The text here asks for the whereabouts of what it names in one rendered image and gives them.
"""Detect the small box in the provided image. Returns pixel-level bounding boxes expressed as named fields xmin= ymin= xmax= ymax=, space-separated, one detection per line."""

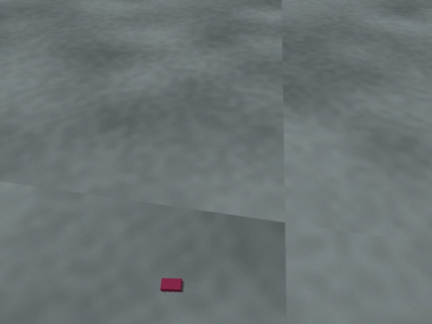
xmin=160 ymin=278 xmax=182 ymax=292

